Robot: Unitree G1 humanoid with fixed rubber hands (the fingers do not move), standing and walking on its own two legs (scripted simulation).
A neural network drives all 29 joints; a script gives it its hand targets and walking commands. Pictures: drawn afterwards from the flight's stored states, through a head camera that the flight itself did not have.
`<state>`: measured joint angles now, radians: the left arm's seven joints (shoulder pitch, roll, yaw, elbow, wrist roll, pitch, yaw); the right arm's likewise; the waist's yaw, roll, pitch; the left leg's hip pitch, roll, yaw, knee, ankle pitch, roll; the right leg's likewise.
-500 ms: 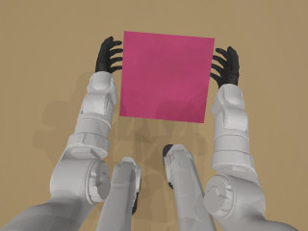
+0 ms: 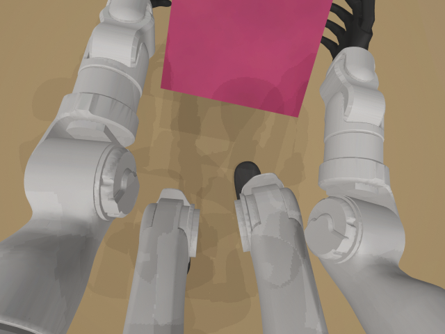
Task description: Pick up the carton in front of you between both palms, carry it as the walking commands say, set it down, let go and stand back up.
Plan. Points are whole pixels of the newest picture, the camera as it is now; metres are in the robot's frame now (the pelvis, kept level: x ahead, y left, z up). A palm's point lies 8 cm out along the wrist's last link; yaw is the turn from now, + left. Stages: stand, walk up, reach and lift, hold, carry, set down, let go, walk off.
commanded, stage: set down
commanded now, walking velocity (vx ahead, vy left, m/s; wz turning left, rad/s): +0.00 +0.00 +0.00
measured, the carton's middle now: (238, 41) +0.55 -0.11 -0.26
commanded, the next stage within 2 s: none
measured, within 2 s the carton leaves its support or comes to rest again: rests again in 0.64 s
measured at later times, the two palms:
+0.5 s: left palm out of the picture +0.61 +0.03 -0.18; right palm (336, 47) +0.50 -0.25 -0.18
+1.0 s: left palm (142, 1) +0.60 +0.04 -0.20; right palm (334, 42) +0.51 -0.25 -0.19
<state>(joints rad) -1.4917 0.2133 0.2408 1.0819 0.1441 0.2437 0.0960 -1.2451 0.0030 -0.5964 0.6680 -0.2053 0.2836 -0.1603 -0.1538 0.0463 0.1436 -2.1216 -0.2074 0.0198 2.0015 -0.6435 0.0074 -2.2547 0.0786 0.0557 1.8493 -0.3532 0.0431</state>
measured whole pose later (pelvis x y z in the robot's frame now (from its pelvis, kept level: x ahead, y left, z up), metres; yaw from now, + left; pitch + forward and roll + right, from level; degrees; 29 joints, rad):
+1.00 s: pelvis +0.01 +0.00 -0.04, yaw +0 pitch +44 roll -5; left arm -1.64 0.27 0.15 1.21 0.19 0.20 0.01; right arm -1.38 -0.09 -0.76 0.89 -0.24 0.22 0.01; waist -0.20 0.02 0.22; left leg -2.26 -0.17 0.00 2.17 -0.68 0.05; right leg -2.34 0.00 -0.04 2.00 -0.43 0.03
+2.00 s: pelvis -0.01 -0.04 -0.01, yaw +2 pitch +35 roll -1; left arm -1.72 0.55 -0.08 1.23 -0.12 0.27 -0.06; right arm -1.30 -0.12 -0.33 0.77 0.17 0.25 -0.26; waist -0.24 0.07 0.34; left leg -2.04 -0.03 0.01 2.07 -0.64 0.04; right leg -2.13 0.01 -0.09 1.91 -0.39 -0.06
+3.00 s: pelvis +0.05 -0.03 +0.24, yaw +3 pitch +38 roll +1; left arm -0.84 0.19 0.18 0.73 0.11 0.23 0.08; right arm -0.57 -0.13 -0.31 0.52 -0.05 0.17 0.07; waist -0.17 0.05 -0.05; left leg -1.32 -0.09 -0.02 1.01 -0.36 0.03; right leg -1.40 0.01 -0.02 0.94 -0.21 -0.03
